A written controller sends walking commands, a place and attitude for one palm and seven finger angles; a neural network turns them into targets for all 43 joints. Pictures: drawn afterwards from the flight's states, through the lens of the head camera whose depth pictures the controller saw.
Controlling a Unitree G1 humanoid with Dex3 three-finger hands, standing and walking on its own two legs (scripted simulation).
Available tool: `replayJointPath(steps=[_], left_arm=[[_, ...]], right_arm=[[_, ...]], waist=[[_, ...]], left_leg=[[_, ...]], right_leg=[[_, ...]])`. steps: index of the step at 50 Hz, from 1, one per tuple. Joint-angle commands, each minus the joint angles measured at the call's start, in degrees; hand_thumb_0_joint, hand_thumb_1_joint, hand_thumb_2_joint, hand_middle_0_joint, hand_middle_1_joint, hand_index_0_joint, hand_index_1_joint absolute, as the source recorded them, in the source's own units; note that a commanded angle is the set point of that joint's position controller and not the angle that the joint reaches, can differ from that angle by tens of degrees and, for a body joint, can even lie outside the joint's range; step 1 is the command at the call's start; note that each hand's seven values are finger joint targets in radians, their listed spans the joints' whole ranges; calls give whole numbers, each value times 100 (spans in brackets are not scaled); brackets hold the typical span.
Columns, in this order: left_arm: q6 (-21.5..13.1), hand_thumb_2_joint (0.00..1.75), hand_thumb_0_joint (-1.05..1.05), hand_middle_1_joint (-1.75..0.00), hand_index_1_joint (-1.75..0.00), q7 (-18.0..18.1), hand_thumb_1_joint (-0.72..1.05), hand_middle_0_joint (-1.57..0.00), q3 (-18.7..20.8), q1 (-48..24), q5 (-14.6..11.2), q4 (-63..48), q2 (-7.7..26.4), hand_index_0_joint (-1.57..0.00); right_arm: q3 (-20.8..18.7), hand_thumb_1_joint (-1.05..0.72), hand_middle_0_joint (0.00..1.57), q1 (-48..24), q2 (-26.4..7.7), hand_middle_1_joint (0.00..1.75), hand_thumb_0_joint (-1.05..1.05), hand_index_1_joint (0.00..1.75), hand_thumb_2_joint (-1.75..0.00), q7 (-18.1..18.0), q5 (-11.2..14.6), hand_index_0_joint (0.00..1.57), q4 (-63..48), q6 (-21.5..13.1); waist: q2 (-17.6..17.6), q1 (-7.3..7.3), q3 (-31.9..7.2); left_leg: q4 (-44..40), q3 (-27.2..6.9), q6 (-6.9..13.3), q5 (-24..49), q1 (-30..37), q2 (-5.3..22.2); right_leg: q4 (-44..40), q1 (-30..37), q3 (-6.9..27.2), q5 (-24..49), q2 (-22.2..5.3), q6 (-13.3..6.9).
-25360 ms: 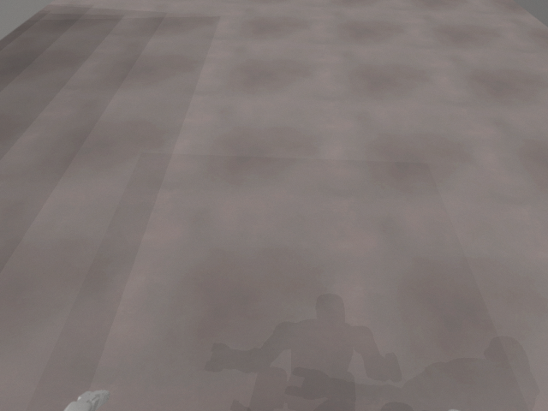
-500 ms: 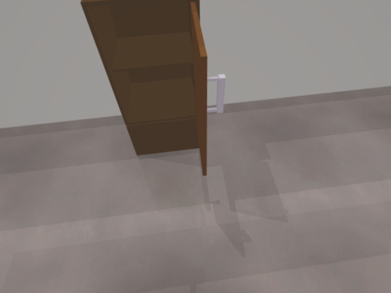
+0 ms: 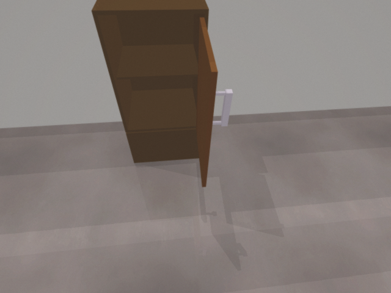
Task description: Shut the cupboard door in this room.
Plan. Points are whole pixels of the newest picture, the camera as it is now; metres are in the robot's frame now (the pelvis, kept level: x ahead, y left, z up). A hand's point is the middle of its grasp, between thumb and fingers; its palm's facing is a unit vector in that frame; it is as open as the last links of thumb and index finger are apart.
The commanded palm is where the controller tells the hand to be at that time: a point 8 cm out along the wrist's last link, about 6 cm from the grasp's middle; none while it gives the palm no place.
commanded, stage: stand and wait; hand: left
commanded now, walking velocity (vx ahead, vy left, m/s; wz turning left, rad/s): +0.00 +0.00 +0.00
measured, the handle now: (220, 108) +0.69 -0.04 -0.04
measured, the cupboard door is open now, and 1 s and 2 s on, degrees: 88 88 88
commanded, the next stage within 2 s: turn or walk to find it in 0.74 s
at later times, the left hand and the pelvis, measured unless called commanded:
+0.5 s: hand out of the picture +0.00 +0.17 -0.18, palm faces +0.03 -0.98 -0.17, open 7.4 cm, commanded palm none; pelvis +0.01 +0.01 +0.00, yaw -1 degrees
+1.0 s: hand out of the picture +0.01 +0.19 -0.18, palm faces +0.09 -0.98 -0.20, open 7.4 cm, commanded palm none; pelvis +0.01 +0.01 -0.01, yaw +3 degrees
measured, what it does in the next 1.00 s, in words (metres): stands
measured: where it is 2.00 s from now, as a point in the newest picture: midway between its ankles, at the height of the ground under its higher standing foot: outside the picture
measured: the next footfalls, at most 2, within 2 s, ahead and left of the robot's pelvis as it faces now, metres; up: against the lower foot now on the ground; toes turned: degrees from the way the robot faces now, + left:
right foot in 1.58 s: +0.05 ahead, -0.11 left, +0.00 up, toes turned +6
left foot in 1.92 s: -0.03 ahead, +0.14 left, +0.00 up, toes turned +24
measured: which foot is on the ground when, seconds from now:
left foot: down 0.00-1.00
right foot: down 0.00-1.00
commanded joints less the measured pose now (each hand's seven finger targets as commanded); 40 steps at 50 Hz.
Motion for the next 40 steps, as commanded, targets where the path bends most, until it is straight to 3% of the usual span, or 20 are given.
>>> replayJointPath(steps=[1,29,40], left_arm=[[-91,90,0,-30,-30,43,90,-20,54,334,14,-176,517,-20],[-84,90,0,-30,-30,69,90,-20,62,300,25,-217,553,-20],[-68,90,0,-30,-30,69,90,-20,83,216,16,-277,635,-20]], right_arm=[[-75,-90,20,519,-455,30,0,30,-90,-45,-15,20,-84,-83],[-104,-90,20,657,-463,30,0,30,-90,-58,-11,20,-47,-136],[-108,-90,20,530,-501,30,0,30,-90,-32,-15,20,-117,-105]], waist=[[87,-42,242],[-5,-24,329],[145,-30,258]], left_leg=[[-539,-452,119,616,-456,540],[-533,-443,151,1016,-487,572],[-444,-501,142,1095,-552,536]], right_leg=[[-350,143,614,461,-524,-22],[-92,231,568,767,-522,-1],[25,286,464,754,-586,26]])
